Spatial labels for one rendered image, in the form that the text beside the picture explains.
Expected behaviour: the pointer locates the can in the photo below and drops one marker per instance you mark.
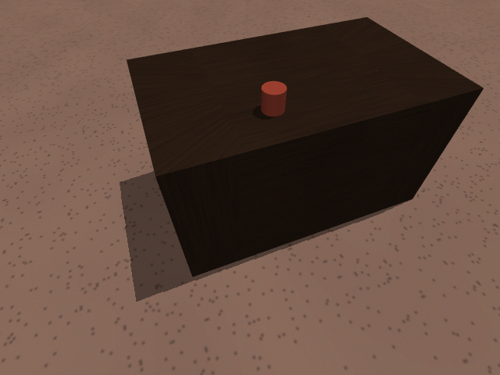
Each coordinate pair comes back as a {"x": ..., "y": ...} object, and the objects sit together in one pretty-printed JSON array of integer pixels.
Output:
[{"x": 273, "y": 98}]

